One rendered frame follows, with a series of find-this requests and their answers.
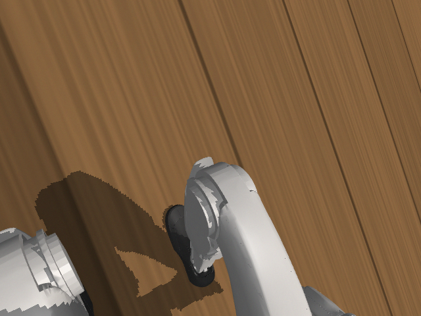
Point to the right robot hand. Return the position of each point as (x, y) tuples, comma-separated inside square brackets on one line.
[(319, 304)]

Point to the right robot foot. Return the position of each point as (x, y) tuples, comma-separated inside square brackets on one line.
[(176, 230)]

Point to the left robot foot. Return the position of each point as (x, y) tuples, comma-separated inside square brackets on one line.
[(87, 302)]

